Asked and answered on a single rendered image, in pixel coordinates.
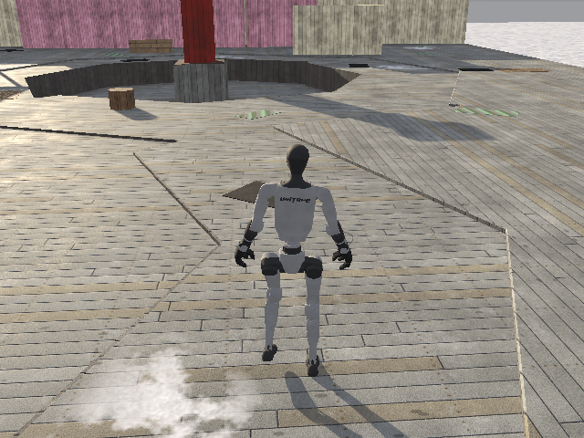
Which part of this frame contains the left robot hand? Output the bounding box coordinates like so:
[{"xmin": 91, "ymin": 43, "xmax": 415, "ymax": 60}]
[{"xmin": 235, "ymin": 242, "xmax": 255, "ymax": 267}]

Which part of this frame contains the left robot forearm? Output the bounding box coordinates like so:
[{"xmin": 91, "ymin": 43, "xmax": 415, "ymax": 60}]
[{"xmin": 238, "ymin": 218, "xmax": 257, "ymax": 252}]

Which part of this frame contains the left robot upper arm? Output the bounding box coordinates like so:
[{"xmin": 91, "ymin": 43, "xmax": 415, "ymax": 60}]
[{"xmin": 249, "ymin": 182, "xmax": 277, "ymax": 233}]

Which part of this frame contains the right robot upper arm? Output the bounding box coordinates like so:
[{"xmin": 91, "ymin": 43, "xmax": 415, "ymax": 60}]
[{"xmin": 315, "ymin": 185, "xmax": 340, "ymax": 235}]

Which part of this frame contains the right robot forearm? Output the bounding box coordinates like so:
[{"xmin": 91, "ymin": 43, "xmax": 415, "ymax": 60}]
[{"xmin": 331, "ymin": 221, "xmax": 349, "ymax": 254}]

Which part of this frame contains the robot head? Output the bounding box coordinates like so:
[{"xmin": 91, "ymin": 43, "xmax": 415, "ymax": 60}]
[{"xmin": 280, "ymin": 144, "xmax": 311, "ymax": 189}]

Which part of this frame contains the robot right foot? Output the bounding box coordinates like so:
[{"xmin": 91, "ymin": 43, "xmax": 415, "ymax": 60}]
[{"xmin": 306, "ymin": 354, "xmax": 319, "ymax": 377}]

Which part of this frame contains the right robot hand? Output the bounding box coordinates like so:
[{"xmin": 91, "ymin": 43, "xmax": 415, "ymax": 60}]
[{"xmin": 332, "ymin": 249, "xmax": 352, "ymax": 270}]

